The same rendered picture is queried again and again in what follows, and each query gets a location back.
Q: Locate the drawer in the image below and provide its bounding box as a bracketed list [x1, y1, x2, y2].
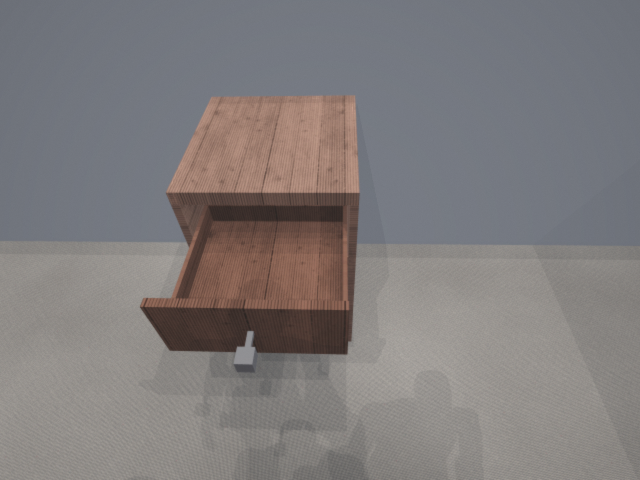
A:
[140, 205, 349, 355]

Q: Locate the cabinet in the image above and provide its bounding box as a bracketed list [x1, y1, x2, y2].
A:
[166, 95, 360, 342]

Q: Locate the handle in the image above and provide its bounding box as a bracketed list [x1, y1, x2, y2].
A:
[234, 331, 258, 373]

